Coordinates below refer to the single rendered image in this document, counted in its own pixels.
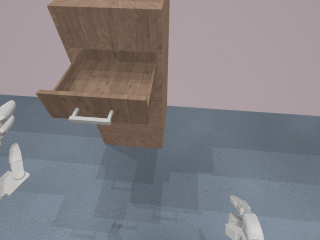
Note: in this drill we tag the robot left hand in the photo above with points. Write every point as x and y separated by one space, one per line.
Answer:
11 181

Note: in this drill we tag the handle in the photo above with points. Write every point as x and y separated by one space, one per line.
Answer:
90 120

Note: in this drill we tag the drawer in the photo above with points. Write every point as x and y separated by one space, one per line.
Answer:
100 80

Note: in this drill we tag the cabinet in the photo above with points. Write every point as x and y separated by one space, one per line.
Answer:
130 25

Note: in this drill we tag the robot right hand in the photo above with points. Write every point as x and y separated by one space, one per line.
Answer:
246 228

